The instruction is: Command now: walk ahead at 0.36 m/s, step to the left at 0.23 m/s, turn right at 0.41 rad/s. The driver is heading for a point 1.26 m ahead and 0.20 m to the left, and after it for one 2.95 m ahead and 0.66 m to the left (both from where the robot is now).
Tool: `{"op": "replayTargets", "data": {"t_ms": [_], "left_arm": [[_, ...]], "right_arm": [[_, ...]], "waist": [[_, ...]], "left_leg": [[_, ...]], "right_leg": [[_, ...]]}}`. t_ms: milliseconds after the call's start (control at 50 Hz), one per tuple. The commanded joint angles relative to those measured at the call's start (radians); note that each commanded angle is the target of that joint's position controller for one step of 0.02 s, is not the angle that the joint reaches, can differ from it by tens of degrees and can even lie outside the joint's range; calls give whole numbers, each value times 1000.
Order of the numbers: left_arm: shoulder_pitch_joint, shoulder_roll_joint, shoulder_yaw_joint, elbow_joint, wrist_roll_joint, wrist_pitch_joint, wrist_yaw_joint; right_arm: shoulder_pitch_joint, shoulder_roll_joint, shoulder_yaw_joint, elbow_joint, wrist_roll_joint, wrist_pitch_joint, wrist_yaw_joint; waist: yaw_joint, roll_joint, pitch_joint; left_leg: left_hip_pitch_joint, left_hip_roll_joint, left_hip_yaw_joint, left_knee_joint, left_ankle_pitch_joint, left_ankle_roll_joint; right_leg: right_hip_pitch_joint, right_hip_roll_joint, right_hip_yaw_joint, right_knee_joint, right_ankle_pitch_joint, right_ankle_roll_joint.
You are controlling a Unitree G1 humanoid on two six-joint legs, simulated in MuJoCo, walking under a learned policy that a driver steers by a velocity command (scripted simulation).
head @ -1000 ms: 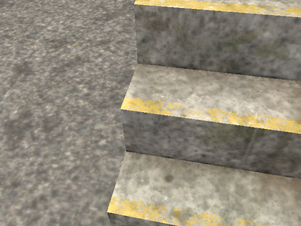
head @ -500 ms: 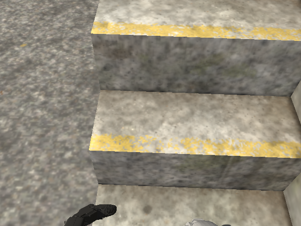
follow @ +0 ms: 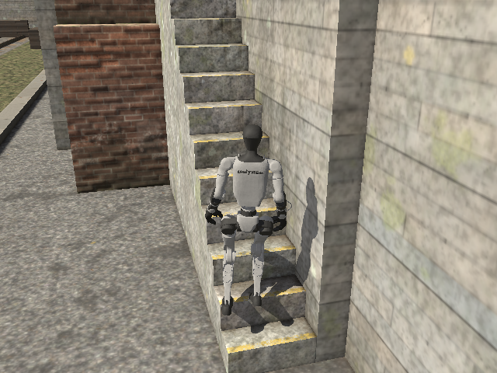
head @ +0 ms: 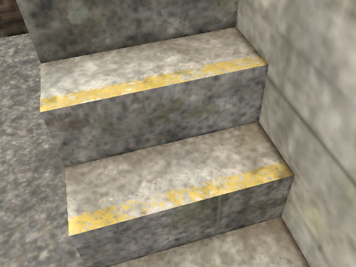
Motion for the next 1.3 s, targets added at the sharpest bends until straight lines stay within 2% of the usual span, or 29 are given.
{"op": "replayTargets", "data": {"t_ms": [20,60,120,200,240,260,300,340,360,380,400,460,480,500,540,560,600,620,640,680,740,800,840,860,900,940,980,1220,1300], "left_arm": [[245,1,-3,73,46,-16,-69],[25,19,-31,-55,78,-55,-81],[-79,157,-18,-123,31,-77,-43],[-31,75,-45,-138,68,-79,11],[-288,8,-60,-238,46,-45,0],[-326,3,-62,-282,51,-31,-24],[-216,-112,-91,-283,23,-35,-63],[-66,-49,-77,-233,10,-26,-71],[-15,-18,-57,-257,0,-38,-70],[235,39,-41,-207,-11,-49,-55],[335,90,-49,-220,-27,-52,-75],[-105,22,-20,-85,29,45,-60],[1,-3,4,10,50,42,-76],[-3,-43,-28,13,91,0,-105],[108,162,50,29,33,8,-99],[47,104,30,-3,19,-3,-105],[-154,-23,-10,22,39,-19,-59],[-58,-86,-37,37,53,-29,-43],[-189,-27,-33,23,69,-39,-40],[-229,22,-39,-22,70,-30,-24],[-360,-33,-52,-120,0,-18,-23],[-166,-164,-92,-201,-61,-45,-34],[-38,-215,-94,-190,-35,-45,-67],[33,-247,-108,-168,1,-87,-98],[8,-65,-74,-176,-22,-96,-125],[-354,-41,-49,-241,-45,-50,-69],[-389,-60,-39,-213,-3,-12,-62],[-258,-123,-48,-177,-13,-60,-63],[-182,-81,-47,-167,0,-74,-50]], "right_arm": [[-224,-43,-16,-229,-6,-34,-10],[-83,-26,-9,-264,-26,-47,35],[122,-128,-48,-264,33,11,6],[57,-83,-47,-210,-27,54,-34],[325,-81,-45,-22,-25,30,-59],[269,-120,-52,-38,-37,-14,-52],[1,23,-5,-9,-27,-7,-28],[-110,36,-10,-4,-16,-11,-13],[-93,-175,-59,2,-37,-41,-35],[-136,-398,-129,-16,21,-46,-51],[-304,-431,-161,-67,83,-51,-70],[-149,-171,-101,-79,56,-70,-44],[-163,-8,-44,-61,16,-101,-18],[-68,18,-62,-55,21,-106,0],[24,-10,-55,-36,74,-62,-14],[-165,-49,-52,-123,108,-41,-40],[-2,-102,-94,-31,85,37,-75],[-64,-159,-115,0,28,36,-86],[163,-171,-151,27,27,58,-83],[282,-148,-135,50,24,77,-98],[227,-103,-110,41,-17,95,-99],[96,90,-30,130,-28,33,-4],[28,54,-3,155,-35,-10,34],[164,-152,-79,190,-54,-17,21],[213,-383,-166,145,39,20,-41],[120,-215,-121,134,-4,-1,-103],[140,-86,-92,115,-5,4,-102],[238,-42,-112,110,35,27,-105],[114,-111,-128,74,35,47,-100]], "waist": [[75,-106,88],[-70,-130,-34],[-208,-135,-126],[-148,53,-89],[-257,161,-25],[-203,321,49],[39,229,208],[127,-8,172],[170,15,37],[296,194,-110],[390,315,-163],[57,-243,-99],[90,-251,-77],[-32,-190,-14],[11,-300,-79],[44,-204,164],[-86,-280,115],[5,-185,57],[-176,-236,-49],[-226,-171,-92],[-150,16,57],[65,181,227],[182,121,138],[164,134,-8],[107,188,-146],[18,81,53],[-27,33,109],[-25,242,185],[17,138,121]], "left_leg": [[-417,25,8,425,-23,19],[-410,-28,-29,735,108,-104],[-235,32,-187,739,213,-140],[-200,-47,-10,517,179,-104],[235,47,-18,-221,470,38],[177,142,-328,-377,554,117],[0,127,10,-760,757,57],[-47,117,46,-1039,847,93],[132,271,-94,-780,1275,133],[435,393,-218,-728,1118,184],[529,435,-327,-615,744,105],[-266,262,-252,-264,241,130],[-248,-9,84,276,170,53],[-433,-81,-62,709,199,29],[-396,-24,-130,705,370,-27],[-463,42,-166,652,347,-64],[-323,4,-186,656,535,-125],[-212,-43,-20,725,526,-120],[-109,-106,14,804,585,-143],[103,-120,241,465,364,-136],[309,160,-126,-347,705,95],[210,135,18,-999,1060,113],[260,127,-29,-691,1399,-2],[386,227,-157,-404,1634,-13],[679,470,-581,-683,616,195],[552,482,-859,-841,87,210],[453,306,-661,-792,178,180],[462,271,-475,-792,455,261],[258,239,-358,-832,469,180]], "right_leg": [[482,-118,24,-690,485,-87],[346,-120,171,-442,420,-149],[62,-290,511,-471,194,-191],[-31,-196,315,-285,-113,-101],[-419,-6,-36,120,-240,49],[-515,73,-114,550,-251,80],[-402,18,-7,882,-299,20],[-216,133,-44,939,-234,12],[-301,96,-35,1277,-254,80],[-427,-49,44,1172,-350,128],[-379,-326,282,397,-171,43],[566,-165,-238,-503,156,-66],[563,-68,-179,-545,71,-96],[514,-117,-3,-435,266,-88],[224,-401,479,-915,-397,-174],[15,-389,580,-973,-599,-206],[-75,-316,391,-724,-426,-204],[-56,-210,179,-648,-232,-155],[-15,-230,96,-434,112,-121],[-168,-176,-22,-351,91,-95],[-441,-212,16,69,-218,0],[-398,-89,-112,562,-412,-42],[-537,34,-144,1115,-245,-50],[-669,11,-38,1320,-57,-33],[-903,-138,128,1324,-57,67],[-989,-198,151,1205,126,156],[-820,-180,59,1007,187,213],[-799,-149,14,1134,-78,146],[-478,-211,-10,804,71,121]]}}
